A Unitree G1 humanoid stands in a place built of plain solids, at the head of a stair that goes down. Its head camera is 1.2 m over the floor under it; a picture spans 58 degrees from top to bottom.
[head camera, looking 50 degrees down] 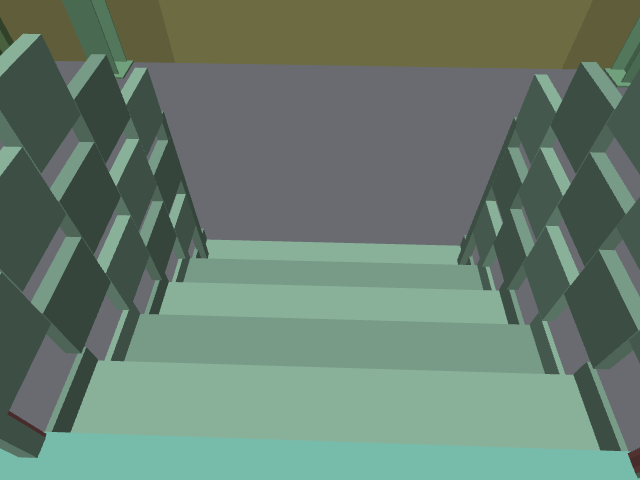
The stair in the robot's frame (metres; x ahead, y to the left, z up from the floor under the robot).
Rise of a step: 0.17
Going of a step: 0.28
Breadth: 1.62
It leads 2 degrees to the right of straight ahead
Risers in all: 6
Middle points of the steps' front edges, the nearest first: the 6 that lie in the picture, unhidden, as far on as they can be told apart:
0.32 -0.03 0.00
0.60 -0.04 -0.17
0.88 -0.05 -0.35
1.16 -0.06 -0.52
1.44 -0.07 -0.70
1.72 -0.08 -0.87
